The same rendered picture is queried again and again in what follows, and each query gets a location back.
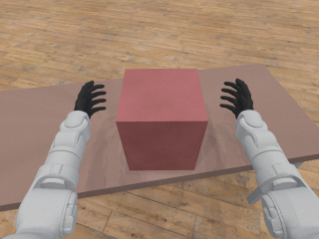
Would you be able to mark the right robot upper arm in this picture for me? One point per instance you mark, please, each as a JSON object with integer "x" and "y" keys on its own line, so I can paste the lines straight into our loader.
{"x": 291, "y": 213}

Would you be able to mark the left robot hand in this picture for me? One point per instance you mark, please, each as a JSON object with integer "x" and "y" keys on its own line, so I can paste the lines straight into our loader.
{"x": 85, "y": 102}

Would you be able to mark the robot left forearm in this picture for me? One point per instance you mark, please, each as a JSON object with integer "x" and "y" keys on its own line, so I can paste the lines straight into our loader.
{"x": 61, "y": 167}

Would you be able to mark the robot right forearm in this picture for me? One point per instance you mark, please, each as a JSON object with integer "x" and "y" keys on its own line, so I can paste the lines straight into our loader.
{"x": 272, "y": 168}

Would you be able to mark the table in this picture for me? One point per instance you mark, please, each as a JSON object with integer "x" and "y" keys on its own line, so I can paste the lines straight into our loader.
{"x": 30, "y": 119}

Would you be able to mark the right robot hand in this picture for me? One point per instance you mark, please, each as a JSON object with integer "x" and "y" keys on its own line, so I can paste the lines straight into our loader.
{"x": 242, "y": 101}

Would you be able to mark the left robot upper arm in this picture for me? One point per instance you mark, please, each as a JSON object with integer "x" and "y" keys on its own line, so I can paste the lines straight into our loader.
{"x": 47, "y": 213}

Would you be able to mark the carton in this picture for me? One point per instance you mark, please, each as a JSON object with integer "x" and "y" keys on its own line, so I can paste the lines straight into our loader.
{"x": 161, "y": 118}

